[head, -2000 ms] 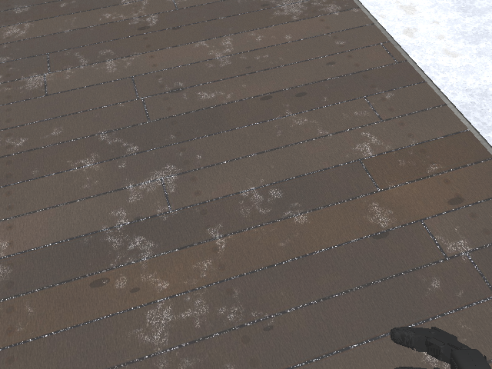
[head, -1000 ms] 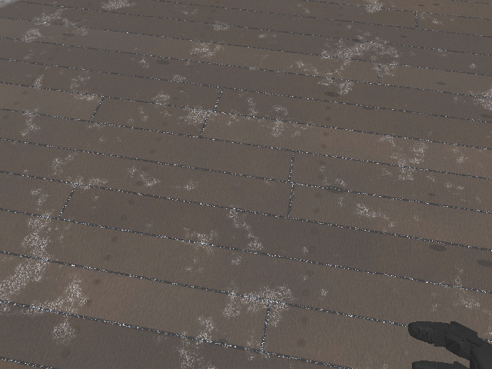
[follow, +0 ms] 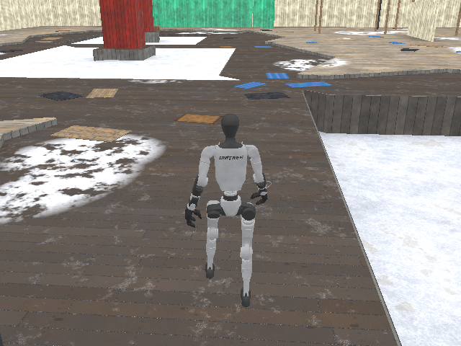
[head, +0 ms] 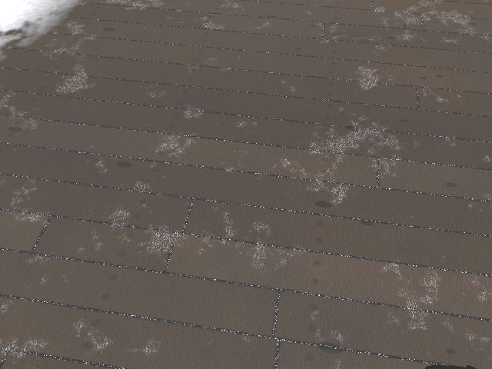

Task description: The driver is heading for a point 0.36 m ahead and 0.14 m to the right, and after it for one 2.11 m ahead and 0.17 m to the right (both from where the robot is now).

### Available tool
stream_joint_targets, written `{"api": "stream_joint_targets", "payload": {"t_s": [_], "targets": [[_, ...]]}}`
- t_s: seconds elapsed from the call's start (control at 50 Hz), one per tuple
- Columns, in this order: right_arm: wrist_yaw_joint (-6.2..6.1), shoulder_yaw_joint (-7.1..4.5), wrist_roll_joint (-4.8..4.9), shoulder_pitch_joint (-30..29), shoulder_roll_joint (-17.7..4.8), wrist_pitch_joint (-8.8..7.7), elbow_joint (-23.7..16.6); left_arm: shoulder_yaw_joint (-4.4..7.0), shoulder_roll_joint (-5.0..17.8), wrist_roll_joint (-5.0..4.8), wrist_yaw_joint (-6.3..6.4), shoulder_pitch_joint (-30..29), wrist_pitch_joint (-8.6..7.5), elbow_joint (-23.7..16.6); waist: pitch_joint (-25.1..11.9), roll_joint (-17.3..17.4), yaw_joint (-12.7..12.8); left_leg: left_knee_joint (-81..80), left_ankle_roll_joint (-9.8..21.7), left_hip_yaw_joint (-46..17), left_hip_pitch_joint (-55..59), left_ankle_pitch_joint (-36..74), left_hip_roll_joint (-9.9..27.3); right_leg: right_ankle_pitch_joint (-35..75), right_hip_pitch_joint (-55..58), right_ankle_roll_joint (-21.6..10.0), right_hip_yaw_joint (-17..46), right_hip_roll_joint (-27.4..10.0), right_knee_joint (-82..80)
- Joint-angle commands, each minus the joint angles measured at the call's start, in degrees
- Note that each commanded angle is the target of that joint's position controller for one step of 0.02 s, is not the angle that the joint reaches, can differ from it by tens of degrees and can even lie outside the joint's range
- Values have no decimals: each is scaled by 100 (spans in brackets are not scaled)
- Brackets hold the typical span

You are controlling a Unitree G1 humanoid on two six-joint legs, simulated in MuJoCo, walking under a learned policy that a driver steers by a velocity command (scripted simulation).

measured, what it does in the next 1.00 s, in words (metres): walks ahead, turning right: left foot, then right foot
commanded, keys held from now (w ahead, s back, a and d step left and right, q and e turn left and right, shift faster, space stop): w+e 0.38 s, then e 0.26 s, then q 0.36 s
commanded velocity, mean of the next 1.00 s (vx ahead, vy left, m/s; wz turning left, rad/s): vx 0.30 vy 0.00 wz -0.31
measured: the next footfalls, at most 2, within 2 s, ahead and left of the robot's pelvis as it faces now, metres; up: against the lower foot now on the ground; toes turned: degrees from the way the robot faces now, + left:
left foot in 0.08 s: +0.22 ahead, +0.14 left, +0.00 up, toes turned -2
right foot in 0.58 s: +0.42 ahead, -0.15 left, +0.00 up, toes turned -22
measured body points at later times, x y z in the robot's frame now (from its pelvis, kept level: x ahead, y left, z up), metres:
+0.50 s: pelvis +0.25 +0.02 +0.00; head +0.28 +0.01 +0.45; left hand +0.50 +0.21 -0.10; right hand +0.20 -0.26 -0.14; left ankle +0.18 +0.15 -0.74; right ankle +0.38 -0.16 -0.70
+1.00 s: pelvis +0.37 -0.04 -0.01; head +0.39 -0.05 +0.44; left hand +0.61 +0.14 -0.11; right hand +0.37 -0.33 -0.13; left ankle +0.42 +0.10 -0.71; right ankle +0.39 -0.14 -0.74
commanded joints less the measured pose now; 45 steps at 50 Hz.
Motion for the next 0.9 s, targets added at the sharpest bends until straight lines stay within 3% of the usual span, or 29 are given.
{"api": "stream_joint_targets", "payload": {"t_s": [0.02,0.04,0.06,0.08,0.1,0.12,0.14,0.18,0.2,0.24,0.3,0.38,0.44,0.48,0.52,0.56,0.58,0.6,0.62,0.64,0.66,0.68,0.7,0.72,0.78,0.82,0.9], "targets": [[66,-146,24,-441,-612,-194,-484,269,1062,-39,80,49,27,-188,269,-668,-238,-391,88,-17,322,-352,-151,1491,-118,-909,1167,-1724,9],[59,-185,25,-190,-703,-223,-420,286,1096,-41,88,-35,52,-198,144,-739,-405,-485,149,59,749,-543,-230,1767,-128,-849,1215,-1711,264],[23,-280,14,405,-864,-241,-248,265,1045,-33,92,-128,70,-222,-180,-699,-731,-663,269,177,1614,-643,-339,2342,-256,-717,1090,-1488,879],[-37,-409,-55,1331,-1184,-259,-30,166,766,34,82,-143,65,-290,-924,-489,-1109,-443,520,-116,3122,-541,55,2163,-874,-520,838,-1118,2143],[-89,-548,-176,2092,-1748,-230,60,7,204,86,70,276,2,-477,-1882,701,-1136,-452,1143,-1975,5401,-879,1469,346,-2862,-116,282,-315,4308],[-63,-496,-142,2264,-1556,-182,121,-25,191,-43,58,500,-93,-499,-2340,1663,-1091,-1250,1599,-3788,5802,-1907,2029,-1917,-3997,-38,691,-64,5503],[-69,-354,-100,1902,-1076,-178,54,142,797,-170,60,147,-111,-503,-1530,956,-1106,-1408,1341,-3181,5142,-2439,1831,-1596,-4431,-81,958,-419,6046],[-67,-221,-69,1149,-672,-172,12,191,786,-113,87,-362,-50,-609,-550,374,-832,-1753,1019,-1805,3659,-1953,1400,-652,-4255,-87,738,-861,5780],[-61,-184,-101,914,-546,-190,23,227,704,-67,90,-350,20,-616,-283,464,-663,-1984,959,-1341,3133,-1666,1230,-340,-4013,-71,765,-1021,5528],[-56,-217,-146,741,-589,-239,101,208,443,-78,53,-238,154,-645,-141,559,-465,-2255,1002,-706,2634,-1004,1122,-34,-3655,-10,701,-1127,5368],[-108,-274,-156,766,-713,-288,228,224,402,-46,67,-489,283,-816,87,258,-434,-2464,1093,-52,2545,-389,1119,506,-3929,90,766,-1175,4968],[-190,-324,-146,923,-893,-220,357,193,310,-14,-49,-1067,233,-1017,209,104,-599,-2492,948,710,2827,-57,975,1576,-3958,79,531,-1080,3668],[-264,-350,-104,956,-1039,-101,386,138,208,64,-176,-1674,212,-1289,408,42,-767,-2192,866,1217,2901,1002,959,1843,-3639,45,53,-915,2782],[-296,-380,-23,1065,-1146,2,428,161,263,70,-253,-1826,236,-1459,325,146,-792,-1825,784,1333,3245,1689,1036,1630,-3508,-25,-133,-785,2495],[-326,-430,82,979,-1299,93,409,239,443,86,-303,-1675,274,-1557,125,302,-624,-1267,665,1370,3557,2590,1117,1117,-3196,-196,-280,-571,2317],[-349,-467,181,785,-1364,177,336,416,775,77,-308,-815,287,-1401,-346,308,-125,37,466,1453,3609,3323,976,964,-2184,-462,-485,-168,1889],[-328,-420,170,813,-1229,182,320,571,1081,87,-215,-139,284,-1225,-715,11,218,1246,184,1568,3179,2607,658,1800,-1108,-660,-395,6,1337],[-279,-252,-162,1121,-699,148,176,681,1669,106,-53,43,322,-1236,-1171,-1249,-15,3082,-186,1552,1568,-1201,187,4402,422,-1061,1166,-1172,1634],[-195,-107,-229,1781,-453,64,17,655,2013,234,-74,-385,272,-1571,-2234,-1886,-546,4966,-470,559,-125,-4575,-842,4981,1813,-2533,3965,-2605,1400],[-142,-231,-54,1270,-1007,21,75,553,1540,177,-148,-361,269,-1699,-2568,-736,-46,5169,-345,-314,-298,-4146,-554,4058,1569,-2306,3651,-2378,1003],[-148,-231,100,905,-1028,40,-27,437,1207,132,-152,-740,235,-1712,-1858,-557,-155,4902,-208,-192,-512,-3592,-311,3503,904,-1963,2799,-2185,918],[-225,-218,47,895,-927,106,104,343,905,57,-126,-1063,236,-1684,-1300,-105,-357,4403,-211,-112,-414,-3204,-19,3061,86,-1615,2213,-1899,827],[-297,-229,-35,871,-932,213,171,241,628,68,-94,-1295,246,-1671,-986,-161,-481,4008,-197,-105,-77,-2951,135,2794,-632,-1437,1860,-1744,628],[-306,-241,-26,1071,-921,314,226,218,649,179,-86,-1344,221,-1636,-924,-553,-640,3862,-227,-105,495,-2795,188,3096,-1252,-1497,1646,-1713,532],[-353,-186,-36,1321,-659,405,432,145,488,325,-50,-1476,109,-1392,-954,-617,-788,2744,-315,-20,1227,-2426,157,3340,-1773,-1382,883,-1402,384],[-358,-126,-50,1146,-548,422,453,136,507,335,7,-1518,94,-1248,-978,-671,-705,1969,-345,-46,1457,-2089,191,3086,-1714,-1295,672,-1413,330],[-342,-203,24,680,-870,521,287,214,826,308,131,-1567,222,-1102,-608,-819,-468,1509,-301,78,1298,-2035,84,900,-1595,-1283,876,-1640,-10]]}}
